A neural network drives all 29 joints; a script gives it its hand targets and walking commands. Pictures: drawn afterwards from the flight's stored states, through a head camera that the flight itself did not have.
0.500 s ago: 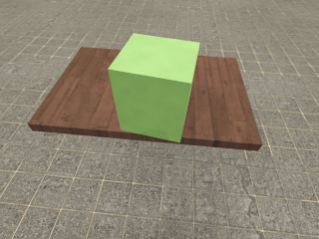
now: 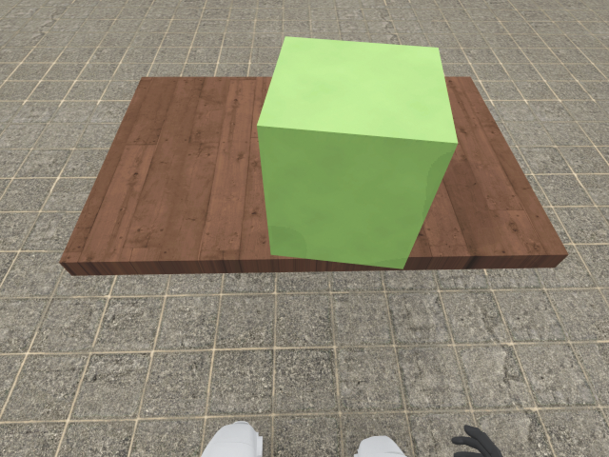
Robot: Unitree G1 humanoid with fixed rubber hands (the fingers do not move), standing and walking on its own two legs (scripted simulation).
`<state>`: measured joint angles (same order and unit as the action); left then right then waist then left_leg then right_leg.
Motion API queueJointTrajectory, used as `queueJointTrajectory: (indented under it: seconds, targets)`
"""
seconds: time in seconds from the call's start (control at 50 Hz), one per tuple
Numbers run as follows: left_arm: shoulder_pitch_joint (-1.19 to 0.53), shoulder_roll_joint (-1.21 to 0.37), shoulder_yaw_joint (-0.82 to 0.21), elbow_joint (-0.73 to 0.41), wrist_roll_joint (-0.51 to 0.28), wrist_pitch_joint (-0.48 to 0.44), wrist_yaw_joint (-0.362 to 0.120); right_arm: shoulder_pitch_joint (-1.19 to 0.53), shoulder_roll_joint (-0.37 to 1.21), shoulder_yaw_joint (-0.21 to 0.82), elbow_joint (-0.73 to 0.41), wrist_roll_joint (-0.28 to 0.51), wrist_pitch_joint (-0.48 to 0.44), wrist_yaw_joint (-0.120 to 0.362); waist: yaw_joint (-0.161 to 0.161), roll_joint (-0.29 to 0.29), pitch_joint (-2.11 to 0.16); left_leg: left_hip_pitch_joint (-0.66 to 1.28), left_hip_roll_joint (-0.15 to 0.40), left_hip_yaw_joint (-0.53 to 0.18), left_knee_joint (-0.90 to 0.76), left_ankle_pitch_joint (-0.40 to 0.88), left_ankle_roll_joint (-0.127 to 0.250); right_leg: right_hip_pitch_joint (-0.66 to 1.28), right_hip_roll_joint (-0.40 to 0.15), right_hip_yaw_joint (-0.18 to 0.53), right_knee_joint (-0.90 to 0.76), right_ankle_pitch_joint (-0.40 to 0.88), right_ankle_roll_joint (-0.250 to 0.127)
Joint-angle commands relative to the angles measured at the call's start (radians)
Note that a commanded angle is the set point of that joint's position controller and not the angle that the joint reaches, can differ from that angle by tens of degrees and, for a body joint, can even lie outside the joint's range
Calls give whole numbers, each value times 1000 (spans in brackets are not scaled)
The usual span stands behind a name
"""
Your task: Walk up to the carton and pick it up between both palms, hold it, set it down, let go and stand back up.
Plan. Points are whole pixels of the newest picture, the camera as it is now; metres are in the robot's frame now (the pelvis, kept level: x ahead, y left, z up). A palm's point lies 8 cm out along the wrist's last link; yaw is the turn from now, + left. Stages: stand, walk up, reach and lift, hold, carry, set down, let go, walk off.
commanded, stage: walk up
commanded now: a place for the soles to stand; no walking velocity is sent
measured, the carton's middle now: (347, 159) +0.49 -0.03 +0.10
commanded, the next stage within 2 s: none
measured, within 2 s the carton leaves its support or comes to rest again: neither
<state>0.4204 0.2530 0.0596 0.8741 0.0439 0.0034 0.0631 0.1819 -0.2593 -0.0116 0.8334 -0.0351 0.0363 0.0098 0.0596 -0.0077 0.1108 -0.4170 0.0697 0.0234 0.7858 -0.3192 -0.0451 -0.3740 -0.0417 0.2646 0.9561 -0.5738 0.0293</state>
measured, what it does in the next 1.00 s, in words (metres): steps on the spot, turning right: right foot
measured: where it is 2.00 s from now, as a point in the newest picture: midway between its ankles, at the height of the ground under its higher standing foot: outside the picture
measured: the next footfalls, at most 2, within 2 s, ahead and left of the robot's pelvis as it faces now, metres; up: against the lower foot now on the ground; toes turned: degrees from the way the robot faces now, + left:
right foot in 0.22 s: +0.06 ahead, -0.07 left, +0.00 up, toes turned -6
right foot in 1.28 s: +0.13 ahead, -0.22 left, +0.00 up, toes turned -21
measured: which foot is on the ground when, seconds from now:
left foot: down 0.00-1.00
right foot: up 0.00-0.20, down 0.22-0.98, up 1.00-1.00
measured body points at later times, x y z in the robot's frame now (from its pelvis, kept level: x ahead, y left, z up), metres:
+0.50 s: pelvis +0.03 +0.05 +0.03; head +0.04 +0.06 +0.48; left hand +0.14 +0.27 -0.12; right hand +0.01 -0.20 -0.11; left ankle +0.06 +0.15 -0.70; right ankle +0.02 -0.07 -0.70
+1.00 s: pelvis +0.04 +0.04 +0.03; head +0.04 +0.03 +0.48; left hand +0.15 +0.28 -0.11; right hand +0.00 -0.22 -0.11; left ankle +0.06 +0.15 -0.70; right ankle +0.02 -0.07 -0.70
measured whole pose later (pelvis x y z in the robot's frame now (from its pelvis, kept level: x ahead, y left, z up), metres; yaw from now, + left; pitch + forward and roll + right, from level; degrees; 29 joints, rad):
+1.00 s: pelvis +0.04 +0.04 +0.03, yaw -18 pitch -1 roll +2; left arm 0.29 0.26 -0.03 0.96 0.02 0.02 0.01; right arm 0.30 -0.26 0.03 0.92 -0.03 0.02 -0.03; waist 0.00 -0.02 0.03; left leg -0.17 0.07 0.25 0.50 -0.30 0.01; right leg -0.28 0.07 0.17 0.62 -0.33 -0.02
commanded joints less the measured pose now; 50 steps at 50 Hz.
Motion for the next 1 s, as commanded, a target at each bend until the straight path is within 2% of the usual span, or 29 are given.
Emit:
queueJointTrajectory:
  seconds: [0.0, 0.04, 0.06, 0.12, 0.16, 0.18, 0.2, 0.22, 0.24, 0.26, 0.28, 0.32, 0.34, 0.38, 0.4, 0.42, 0.46, 0.48, 0.56, 0.62, 0.64, 0.7, 0.74, 0.8, 0.84, 0.9, 0.94, 0.96, 0.98]
  targets:
    - [42, 40, -8, -120, -15, -12, 6, 72, -228, -52, -58, 23, -9, -41, -67, 183, -14, 121, 372, -513, -522, -36, 261, -263, 50, -119, 338, -76, -7]
    - [56, 58, -5, -86, -9, -11, -11, 11, -158, -29, -53, 8, -19, -41, -38, 154, -29, 83, 279, -266, -456, 49, 228, -137, 5, -151, 185, 14, -3]
    - [82, 44, -4, -80, -8, -10, -21, 11, -154, -25, -50, -6, -25, -39, -31, 197, -56, 80, 250, -200, -425, 139, 225, -61, 12, -186, 83, -1, -3]
    - [66, 37, -1, -85, -10, -10, -36, 12, -169, -22, -35, -14, -32, -39, -29, 184, -94, 114, 268, -136, -346, 351, 214, 58, 33, -240, -125, 126, -21]
    - [24, 37, 1, -97, -4, -9, -42, 25, -184, -14, -33, -11, -30, -39, -21, 133, -86, 83, 282, -126, -312, 331, 192, 148, 50, -242, -324, 272, -46]
    - [19, 45, 3, -101, -5, -10, -46, 30, -169, -7, -35, -2, -26, -38, -13, 116, -85, 32, 261, -104, -298, 236, 162, 206, 53, -221, -410, 338, -62]
    - [29, 66, 8, -102, -2, -14, -47, 60, -138, 10, -27, 3, -25, -31, -10, 42, -107, -6, 212, -46, -237, 86, 124, 280, -14, -100, -505, 374, -86]
    - [-21, 135, 23, -119, -17, -18, -44, 79, -65, 33, -33, 15, -27, -24, -40, -91, -111, -57, 90, 68, -134, -68, 56, 268, -151, 96, -556, 476, -134]
    - [-25, 162, 19, -101, -41, -17, -41, 75, -43, 39, -33, 21, -18, -30, -26, -119, -111, 19, 15, 87, -39, -261, 48, 152, -196, 141, -594, 409, -201]
    - [-43, 154, 13, -91, -42, -14, -36, 51, -40, 41, -36, 14, -12, -33, -15, -116, -60, 15, 5, 50, 1, -290, 59, 106, -198, 151, -613, 380, -234]
    - [-76, 140, 4, -82, -35, -11, -32, 74, -30, 43, -33, 22, -16, -34, -35, -134, -61, 29, 6, 27, -30, -257, 62, 104, -166, 89, -599, 403, -232]
    - [-179, 120, -15, -81, -27, 0, -37, 171, -46, 32, 0, 19, -42, -36, -84, -170, -80, 174, 8, 47, -234, 40, 79, 49, -82, -42, -528, 497, -172]
    - [-177, 97, -29, -81, -24, -1, -45, 187, -80, 24, 11, 12, -53, -36, -78, -103, -111, 238, 23, 38, -277, 113, 89, 42, -48, -61, -488, 519, -142]
    - [-122, 64, -41, -47, -31, 1, -53, 167, -134, 9, 9, 6, -61, -32, -49, 59, -84, 170, 146, -103, -417, -26, 133, 62, 22, -107, -403, 348, -94]
    - [-118, 60, -45, -28, -24, 3, -52, 144, -146, 9, 11, 16, -58, -29, -41, 102, -24, 108, 194, -163, -481, -87, 155, 68, 40, -127, -374, 315, -80]
    - [-113, 63, -49, -16, -17, 1, -51, 137, -152, 9, 14, 19, -56, -29, -35, 111, 7, 99, 213, -173, -502, -88, 169, 64, 33, -137, -378, 328, -71]
    - [-112, 81, -50, 7, -15, -10, -53, 132, -145, 12, 18, 16, -56, -30, -40, 79, -41, 158, 194, -102, -481, 17, 159, 76, 26, -126, -406, 375, -70]
    - [-107, 87, -50, 19, -17, -17, -52, 141, -151, 7, 18, 12, -57, -28, -46, 99, -79, 189, 182, -64, -453, 69, 148, 98, 19, -116, -413, 424, -74]
    - [-120, 101, -54, 46, -26, -23, -48, 149, -125, 17, 31, 15, -52, -25, -56, 71, -112, 231, 139, 19, -418, 85, 119, 104, 13, -90, -416, 517, -76]
    - [-116, 104, -59, 59, -29, -20, -40, 135, -139, 13, 41, 11, -41, -28, -55, 29, -90, 267, 138, 61, -379, 121, 127, 57, 6, -75, -412, 574, -80]
    - [-109, 101, -60, 73, -31, -21, -40, 149, -134, 13, 42, 9, -38, -29, -64, 3, -107, 275, 128, 56, -378, 96, 127, 49, 14, -69, -409, 561, -80]
    - [-106, 113, -56, 66, -31, -15, -36, 139, -146, 10, 46, 11, -29, -29, -65, 47, -79, 270, 151, 52, -407, 30, 144, 18, 21, -67, -391, 518, -71]
    - [-99, 112, -60, 66, -34, -13, -35, 125, -160, 5, 47, 8, -22, -32, -65, 14, -63, 274, 160, 55, -403, -22, 144, 1, 32, -67, -397, 497, -70]
    - [-99, 137, -58, 59, -35, -14, -33, 111, -136, 17, 51, 12, -16, -29, -64, -21, -56, 288, 109, 99, -354, -22, 124, -30, 25, 5, -453, 473, -82]
    - [-101, 152, -56, 60, -43, -14, -30, 117, -132, 22, 48, 19, -12, -28, -67, -89, -70, 307, 77, 111, -319, -43, 113, -46, 9, 61, -511, 440, -94]
    - [-105, 174, -53, 61, -53, -10, -28, 141, -120, 25, 60, 21, -13, -27, -72, -114, -67, 349, 25, 112, -294, -77, 100, -95, -7, 141, -594, 351, -112]
    - [-122, 160, -58, 58, -53, -6, -28, 151, -115, 32, 64, 21, -21, -30, -75, -89, -46, 372, 44, 83, -342, -65, 112, -124, 15, 107, -579, 333, -112]
    - [-151, 172, -45, 19, -2, 9, -53, 319, -123, -11, 89, -13, -29, -53, -123, -69, -54, 517, 134, -66, -435, -192, 170, -240, 80, -36, -420, 138, -70]
    - [-191, 129, -55, -13, 19, 20, -66, 407, -211, -46, 118, -21, -33, -70, -146, 85, -2, 554, 353, -254, -590, -345, 250, -381, 92, -173, -201, 95, -25]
